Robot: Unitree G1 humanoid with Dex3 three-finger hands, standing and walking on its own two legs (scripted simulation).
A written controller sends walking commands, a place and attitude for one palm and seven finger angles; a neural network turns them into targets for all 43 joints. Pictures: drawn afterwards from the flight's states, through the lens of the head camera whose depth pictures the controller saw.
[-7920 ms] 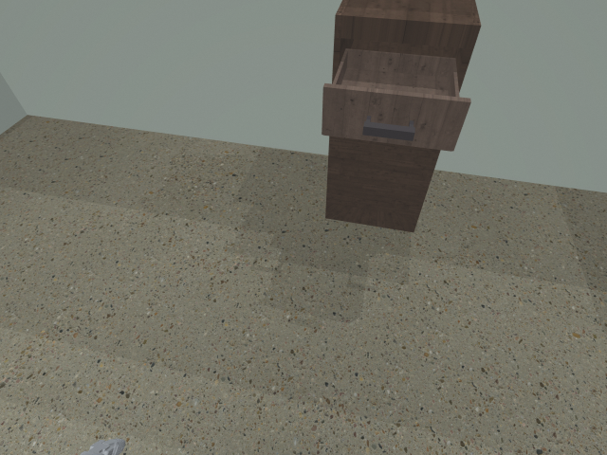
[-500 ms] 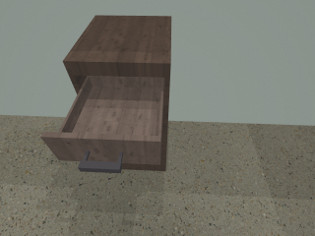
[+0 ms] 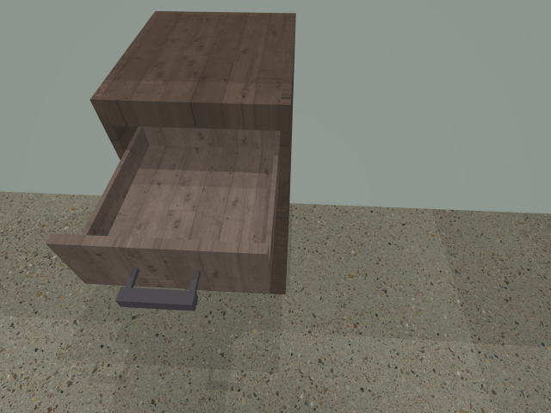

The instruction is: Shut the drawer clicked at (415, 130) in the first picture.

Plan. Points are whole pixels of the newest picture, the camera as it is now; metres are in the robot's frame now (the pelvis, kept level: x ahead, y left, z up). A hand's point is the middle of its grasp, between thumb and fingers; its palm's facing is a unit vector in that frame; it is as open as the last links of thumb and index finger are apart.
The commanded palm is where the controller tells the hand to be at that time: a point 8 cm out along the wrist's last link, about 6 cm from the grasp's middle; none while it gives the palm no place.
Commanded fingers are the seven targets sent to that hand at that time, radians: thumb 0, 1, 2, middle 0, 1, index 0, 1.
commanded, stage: come to a stop and stand still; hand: left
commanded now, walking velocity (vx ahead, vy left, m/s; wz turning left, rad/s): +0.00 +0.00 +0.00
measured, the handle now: (161, 286) +0.31 +0.22 -0.04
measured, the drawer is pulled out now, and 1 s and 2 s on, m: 0.30 0.30 0.30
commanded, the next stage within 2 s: look again from close up in 0.74 s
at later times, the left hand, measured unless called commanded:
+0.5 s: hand out of the picture -0.03 +0.21 -0.17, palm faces +0.03 -0.98 -0.20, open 7.4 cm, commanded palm none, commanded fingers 0.00 0.90 0.90 -0.20 -0.30 -0.20 -0.30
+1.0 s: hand out of the picture -0.08 +0.18 -0.17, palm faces +0.06 -0.99 -0.12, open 7.4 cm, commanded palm none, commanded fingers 0.00 0.90 0.90 -0.20 -0.30 -0.20 -0.30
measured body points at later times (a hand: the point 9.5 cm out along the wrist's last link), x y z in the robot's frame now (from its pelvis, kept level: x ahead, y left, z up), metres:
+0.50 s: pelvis -0.06 +0.03 +0.00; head -0.06 +0.03 +0.45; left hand -0.03 +0.26 -0.15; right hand -0.03 -0.20 -0.15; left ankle -0.02 +0.11 -0.73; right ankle -0.03 -0.10 -0.73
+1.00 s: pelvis -0.04 +0.04 +0.01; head -0.04 +0.05 +0.46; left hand -0.08 +0.23 -0.16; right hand -0.05 -0.17 -0.15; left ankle -0.02 +0.11 -0.73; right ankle -0.03 -0.10 -0.73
